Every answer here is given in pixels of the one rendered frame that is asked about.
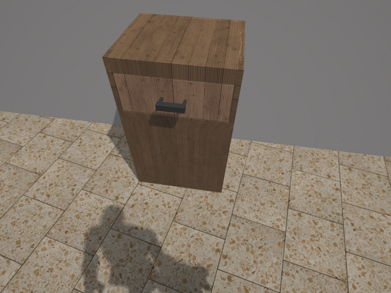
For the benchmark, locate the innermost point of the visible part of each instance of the cabinet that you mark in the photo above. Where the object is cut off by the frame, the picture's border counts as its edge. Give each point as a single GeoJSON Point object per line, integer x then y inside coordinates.
{"type": "Point", "coordinates": [170, 150]}

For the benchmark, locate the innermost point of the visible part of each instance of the handle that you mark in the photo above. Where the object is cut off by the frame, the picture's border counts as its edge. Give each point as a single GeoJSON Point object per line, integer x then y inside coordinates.
{"type": "Point", "coordinates": [171, 107]}

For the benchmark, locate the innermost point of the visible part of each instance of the drawer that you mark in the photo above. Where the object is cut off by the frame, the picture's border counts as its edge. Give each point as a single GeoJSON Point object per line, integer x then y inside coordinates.
{"type": "Point", "coordinates": [205, 100]}

